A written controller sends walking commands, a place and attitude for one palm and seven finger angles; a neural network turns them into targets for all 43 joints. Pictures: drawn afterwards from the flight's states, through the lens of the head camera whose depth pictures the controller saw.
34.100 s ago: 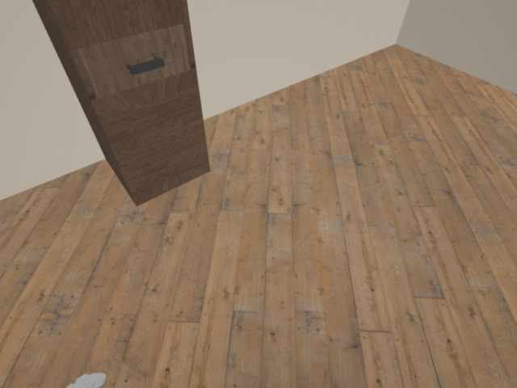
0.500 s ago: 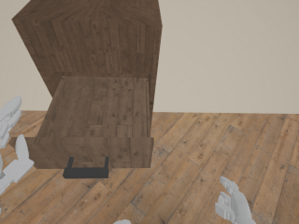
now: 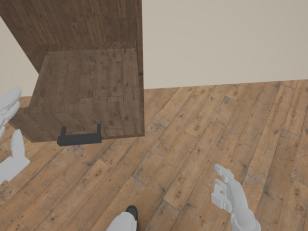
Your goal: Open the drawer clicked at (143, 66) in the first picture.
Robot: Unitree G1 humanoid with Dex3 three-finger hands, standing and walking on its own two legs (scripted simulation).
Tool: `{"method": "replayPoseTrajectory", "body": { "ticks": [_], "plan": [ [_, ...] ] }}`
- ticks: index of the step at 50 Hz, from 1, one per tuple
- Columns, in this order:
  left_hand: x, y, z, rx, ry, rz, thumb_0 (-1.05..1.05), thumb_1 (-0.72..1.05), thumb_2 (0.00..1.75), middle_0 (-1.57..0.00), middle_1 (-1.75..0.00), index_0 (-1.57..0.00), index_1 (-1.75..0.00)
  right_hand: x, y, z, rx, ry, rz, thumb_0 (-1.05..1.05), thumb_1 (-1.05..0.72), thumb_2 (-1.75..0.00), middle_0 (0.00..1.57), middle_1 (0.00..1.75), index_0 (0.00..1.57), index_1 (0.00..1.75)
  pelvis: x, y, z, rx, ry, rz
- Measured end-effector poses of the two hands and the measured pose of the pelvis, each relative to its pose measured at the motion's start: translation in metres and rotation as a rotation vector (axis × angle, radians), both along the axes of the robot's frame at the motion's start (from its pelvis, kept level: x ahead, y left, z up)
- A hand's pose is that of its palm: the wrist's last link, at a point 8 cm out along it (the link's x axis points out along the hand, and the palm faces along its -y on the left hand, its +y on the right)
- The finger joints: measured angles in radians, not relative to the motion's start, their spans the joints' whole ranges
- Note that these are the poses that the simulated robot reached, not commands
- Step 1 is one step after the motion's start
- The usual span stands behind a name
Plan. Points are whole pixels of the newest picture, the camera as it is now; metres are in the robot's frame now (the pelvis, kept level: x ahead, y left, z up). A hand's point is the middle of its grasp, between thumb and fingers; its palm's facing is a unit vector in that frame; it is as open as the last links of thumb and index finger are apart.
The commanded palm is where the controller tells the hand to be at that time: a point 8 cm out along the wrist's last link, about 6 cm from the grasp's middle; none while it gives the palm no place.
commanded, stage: stop stepping back and stand still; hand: left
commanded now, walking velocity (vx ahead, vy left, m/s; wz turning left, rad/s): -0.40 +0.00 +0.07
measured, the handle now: (80, 133) +0.38 +0.25 -0.06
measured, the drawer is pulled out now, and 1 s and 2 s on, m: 0.30 0.30 0.30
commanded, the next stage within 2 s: let the arm hang, fingers relaxed in 1.14 s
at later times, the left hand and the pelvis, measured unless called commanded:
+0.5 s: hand out of the picture +0.04 +0.20 +0.20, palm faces +0.41 -0.74 -0.53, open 7.4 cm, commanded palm -0.02 +0.26 +0.19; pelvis -0.12 -0.04 +0.01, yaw +6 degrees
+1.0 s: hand out of the picture +0.00 +0.20 +0.19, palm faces +0.48 -0.69 -0.54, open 7.4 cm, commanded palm -0.06 +0.23 +0.19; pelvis -0.16 -0.07 +0.00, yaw +7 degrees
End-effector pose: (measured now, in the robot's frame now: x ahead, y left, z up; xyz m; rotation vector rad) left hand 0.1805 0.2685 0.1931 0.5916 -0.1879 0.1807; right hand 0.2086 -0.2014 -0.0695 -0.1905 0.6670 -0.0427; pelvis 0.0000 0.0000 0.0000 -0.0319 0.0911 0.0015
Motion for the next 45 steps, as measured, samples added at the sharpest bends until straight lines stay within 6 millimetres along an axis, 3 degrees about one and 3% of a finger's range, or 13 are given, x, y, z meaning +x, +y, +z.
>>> {"method": "replayPoseTrajectory", "body": {
  "ticks": [3, 6, 12, 15, 18, 22, 27, 30, 33, 38, 41, 45],
  "plan": [
    [-0.033, -0.015, 0.010, 0.026, 0.014, -0.020, 0.01, 0.89, 0.90, -0.21, -0.30, -0.22, -0.30, -0.026, -0.020, -0.005, 0.000, 0.040, -0.021, 0.01, -0.90, -0.90, 0.20, 0.30, 0.21, 0.30, -0.018, -0.010, 0.003, -0.030, -0.034, 0.040],
    [-0.067, -0.018, 0.018, 0.035, -0.012, 0.023, 0.01, 0.89, 0.90, -0.22, -0.30, -0.22, -0.30, -0.054, -0.040, 0.000, -0.025, 0.099, -0.071, 0.01, -0.90, -0.90, 0.20, 0.30, 0.21, 0.30, -0.025, -0.018, 0.010, 0.023, -0.026, 0.045],
    [-0.105, 0.006, -0.007, -0.032, 0.014, 0.262, 0.01, 0.89, 0.90, -0.21, -0.30, -0.22, -0.30, -0.087, -0.062, 0.010, -0.082, 0.093, -0.101, 0.02, -0.90, -0.90, 0.20, 0.30, 0.20, 0.30, -0.048, -0.025, 0.015, 0.065, -0.012, 0.070],
    [-0.119, 0.006, -0.021, -0.095, 0.002, 0.287, 0.01, 0.89, 0.90, -0.21, -0.30, -0.21, -0.30, -0.096, -0.064, 0.009, -0.116, 0.055, -0.067, 0.02, -0.90, -0.90, 0.20, 0.30, 0.20, 0.30, -0.068, -0.021, 0.006, 0.041, -0.029, 0.112],
    [-0.136, -0.005, -0.020, -0.128, -0.017, 0.248, 0.01, 0.89, 0.90, -0.21, -0.30, -0.21, -0.30, -0.110, -0.058, 0.013, -0.099, 0.039, -0.051, 0.02, -0.91, -0.90, 0.20, 0.30, 0.20, 0.30, -0.089, -0.023, 0.007, 0.079, -0.069, 0.094],
    [-0.162, -0.023, 0.007, -0.033, -0.069, 0.162, 0.02, 0.89, 0.90, -0.21, -0.30, -0.21, -0.30, -0.129, -0.045, 0.015, -0.034, -0.014, -0.018, 0.01, -0.91, -0.90, 0.20, 0.30, 0.20, 0.30, -0.107, -0.028, 0.007, 0.073, -0.100, 0.090],
    [-0.192, -0.028, 0.034, 0.073, -0.178, 0.171, 0.01, 0.89, 0.90, -0.21, -0.30, -0.22, -0.30, -0.152, -0.038, -0.002, 0.037, 0.013, 0.013, 0.01, -0.90, -0.90, 0.20, 0.30, 0.20, 0.30, -0.123, -0.040, 0.004, 0.037, -0.122, 0.116],
    [-0.204, -0.020, 0.022, 0.030, -0.169, 0.235, 0.01, 0.89, 0.90, -0.21, -0.30, -0.21, -0.30, -0.166, -0.043, -0.012, 0.044, 0.060, 0.007, 0.01, -0.90, -0.90, 0.20, 0.30, 0.21, 0.30, -0.134, -0.044, 0.002, 0.043, -0.111, 0.111],
    [-0.209, -0.015, -0.004, -0.073, -0.105, 0.289, 0.01, 0.89, 0.90, -0.21, -0.30, -0.21, -0.30, -0.183, -0.053, -0.012, 0.017, 0.102, -0.001, 0.01, -0.90, -0.90, 0.20, 0.30, 0.21, 0.30, -0.142, -0.046, 0.005, 0.059, -0.097, 0.104],
    [-0.216, -0.028, -0.036, -0.187, -0.037, 0.261, 0.01, 0.89, 0.90, -0.21, -0.30, -0.21, -0.30, -0.204, -0.071, 0.001, -0.090, 0.083, -0.013, 0.02, -0.90, -0.90, 0.20, 0.30, 0.21, 0.30, -0.153, -0.047, 0.003, 0.044, -0.084, 0.122],
    [-0.221, -0.037, -0.026, -0.153, -0.053, 0.208, 0.02, 0.89, 0.90, -0.21, -0.30, -0.21, -0.30, -0.213, -0.077, 0.010, -0.113, 0.057, -0.025, 0.02, -0.90, -0.90, 0.20, 0.30, 0.20, 0.30, -0.159, -0.049, 0.005, 0.058, -0.101, 0.117],
    [-0.226, -0.040, 0.011, -0.025, -0.121, 0.180, 0.02, 0.89, 0.90, -0.21, -0.30, -0.22, -0.30, -0.218, -0.077, 0.011, -0.076, 0.044, -0.029, 0.02, -0.90, -0.90, 0.20, 0.30, 0.20, 0.30, -0.157, -0.054, 0.012, 0.047, -0.095, 0.132]
  ]
}}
